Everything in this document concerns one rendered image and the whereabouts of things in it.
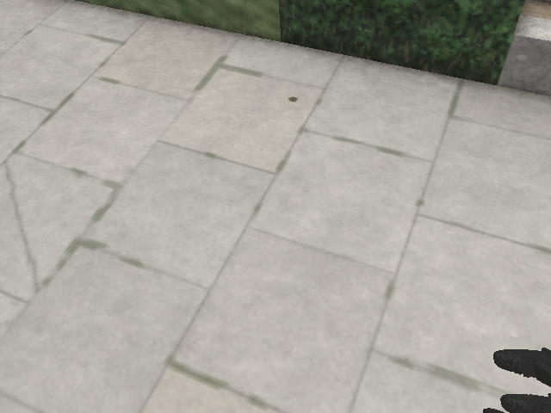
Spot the right robot hand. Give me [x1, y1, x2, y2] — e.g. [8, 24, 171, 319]
[483, 348, 551, 413]

